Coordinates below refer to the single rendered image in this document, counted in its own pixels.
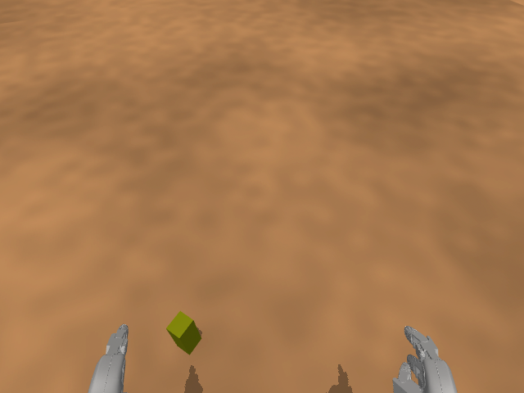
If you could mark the right robot hand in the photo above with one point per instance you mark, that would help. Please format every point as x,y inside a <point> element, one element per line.
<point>433,374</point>

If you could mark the left robot hand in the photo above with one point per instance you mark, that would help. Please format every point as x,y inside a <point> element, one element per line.
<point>108,376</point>

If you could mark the carton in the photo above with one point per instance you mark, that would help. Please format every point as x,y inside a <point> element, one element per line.
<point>184,332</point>

